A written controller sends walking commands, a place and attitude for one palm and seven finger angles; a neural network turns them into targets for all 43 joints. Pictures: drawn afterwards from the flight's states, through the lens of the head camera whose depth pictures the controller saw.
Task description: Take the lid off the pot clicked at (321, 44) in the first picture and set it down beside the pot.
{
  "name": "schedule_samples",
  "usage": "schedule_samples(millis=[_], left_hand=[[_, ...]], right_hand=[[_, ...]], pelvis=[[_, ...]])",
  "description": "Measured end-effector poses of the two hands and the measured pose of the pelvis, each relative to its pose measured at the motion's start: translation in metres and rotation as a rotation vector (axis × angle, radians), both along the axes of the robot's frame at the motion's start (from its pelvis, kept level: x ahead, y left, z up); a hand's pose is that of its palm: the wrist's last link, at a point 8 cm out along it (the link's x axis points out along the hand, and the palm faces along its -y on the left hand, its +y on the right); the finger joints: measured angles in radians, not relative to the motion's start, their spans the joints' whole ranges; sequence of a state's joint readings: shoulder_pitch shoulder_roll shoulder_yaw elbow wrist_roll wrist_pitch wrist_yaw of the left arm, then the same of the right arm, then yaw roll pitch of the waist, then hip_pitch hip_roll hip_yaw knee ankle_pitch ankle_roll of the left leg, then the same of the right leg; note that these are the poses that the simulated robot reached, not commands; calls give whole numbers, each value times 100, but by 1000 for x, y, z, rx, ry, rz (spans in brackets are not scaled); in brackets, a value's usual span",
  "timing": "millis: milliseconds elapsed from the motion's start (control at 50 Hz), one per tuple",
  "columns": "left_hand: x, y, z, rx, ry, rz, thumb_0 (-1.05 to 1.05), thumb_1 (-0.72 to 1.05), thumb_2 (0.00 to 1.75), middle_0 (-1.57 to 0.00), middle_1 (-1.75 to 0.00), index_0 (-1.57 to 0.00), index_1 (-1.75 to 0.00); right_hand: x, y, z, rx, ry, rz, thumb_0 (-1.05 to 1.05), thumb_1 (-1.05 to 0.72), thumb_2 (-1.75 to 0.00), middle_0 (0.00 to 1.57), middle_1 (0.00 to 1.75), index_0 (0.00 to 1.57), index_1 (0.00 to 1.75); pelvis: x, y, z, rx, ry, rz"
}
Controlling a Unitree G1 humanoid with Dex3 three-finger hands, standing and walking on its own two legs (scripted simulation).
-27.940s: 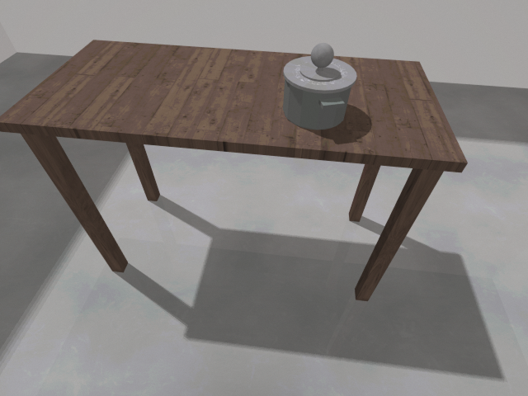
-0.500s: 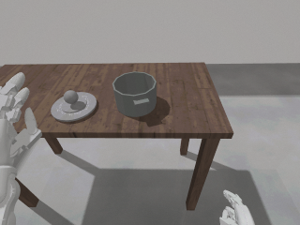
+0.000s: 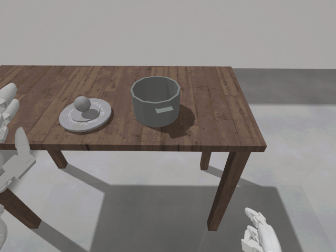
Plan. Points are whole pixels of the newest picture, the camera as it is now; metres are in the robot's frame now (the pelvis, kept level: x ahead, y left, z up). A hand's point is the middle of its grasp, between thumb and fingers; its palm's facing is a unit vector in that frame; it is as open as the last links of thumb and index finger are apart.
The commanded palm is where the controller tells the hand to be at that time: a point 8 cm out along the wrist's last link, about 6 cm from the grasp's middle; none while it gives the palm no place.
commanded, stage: step back with the hand held close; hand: left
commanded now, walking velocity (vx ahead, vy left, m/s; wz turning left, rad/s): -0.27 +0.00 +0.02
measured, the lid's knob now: (82, 104) +0.53 +0.36 +0.06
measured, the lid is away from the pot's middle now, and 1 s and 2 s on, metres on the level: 0.25 0.25 0.25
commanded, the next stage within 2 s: stop stepping back and stand still in 1.34 s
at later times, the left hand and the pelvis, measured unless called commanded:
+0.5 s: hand (6, 186) +0.14 +0.26 +0.21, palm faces +0.44 -0.76 -0.47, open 7.4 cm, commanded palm +0.08 +0.31 +0.22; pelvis -0.05 +0.03 -0.01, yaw +0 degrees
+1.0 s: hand out of the picture +0.09 +0.26 +0.23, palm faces +0.48 -0.76 -0.44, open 7.4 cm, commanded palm +0.02 +0.30 +0.22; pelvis -0.11 +0.02 -0.02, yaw -1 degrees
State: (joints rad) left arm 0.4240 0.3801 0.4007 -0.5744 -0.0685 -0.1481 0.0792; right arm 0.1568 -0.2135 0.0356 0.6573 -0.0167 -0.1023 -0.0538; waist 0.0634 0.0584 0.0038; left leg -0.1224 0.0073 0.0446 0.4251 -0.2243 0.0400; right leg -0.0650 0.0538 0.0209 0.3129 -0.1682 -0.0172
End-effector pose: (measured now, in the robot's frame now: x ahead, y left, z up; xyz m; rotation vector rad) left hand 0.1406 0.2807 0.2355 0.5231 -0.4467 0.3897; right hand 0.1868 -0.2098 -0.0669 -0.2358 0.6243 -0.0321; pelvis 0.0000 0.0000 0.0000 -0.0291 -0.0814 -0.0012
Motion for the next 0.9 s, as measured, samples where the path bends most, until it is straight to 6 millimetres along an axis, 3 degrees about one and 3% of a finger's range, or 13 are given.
schedule_samples(millis=[120, 200, 360, 520, 740, 900], left_hand=[[20, 0, -7, 28, 42, -74, 1, 89, 90, -20, -30, -21, -30], [22, 0, -13, 66, 88, -124, 1, 89, 90, -21, -30, -21, -30], [-13, 8, -9, 121, 58, -114, 1, 88, 90, -21, -30, -21, -30], [-46, 18, -9, 104, -9, -18, 1, 88, 90, -21, -30, -21, -30], [-68, 8, -10, 91, -75, -58, 1, 88, 90, -21, -30, -21, -30], [-82, 14, -5, 123, -116, -64, 1, 88, 90, -21, -30, -21, -30]], right_hand=[[-17, -12, 0, -27, 29, -98, 2, -90, -90, 20, 30, 20, 30], [-35, -18, 0, -39, 51, -158, 2, -90, -90, 20, 30, 20, 30], [-73, -18, -7, -48, 89, -185, 2, -90, -90, 20, 30, 20, 30], [-98, -8, -20, -30, 100, -158, 2, -90, -90, 20, 30, 20, 30], [-119, -7, -23, -40, 89, -146, 2, -90, -90, 20, 30, 20, 30], [-138, -8, -22, -59, 61, -171, 2, -90, -90, 20, 30, 20, 30]], pelvis=[[-4, 14, -1, 11, 41, -26], [-10, 20, -4, 21, 54, -34], [-31, 25, -9, 20, 53, -20], [-55, 26, -14, 6, 53, 5], [-80, 24, -19, -2, 57, 19], [-99, 28, -23, -26, 58, 17]])
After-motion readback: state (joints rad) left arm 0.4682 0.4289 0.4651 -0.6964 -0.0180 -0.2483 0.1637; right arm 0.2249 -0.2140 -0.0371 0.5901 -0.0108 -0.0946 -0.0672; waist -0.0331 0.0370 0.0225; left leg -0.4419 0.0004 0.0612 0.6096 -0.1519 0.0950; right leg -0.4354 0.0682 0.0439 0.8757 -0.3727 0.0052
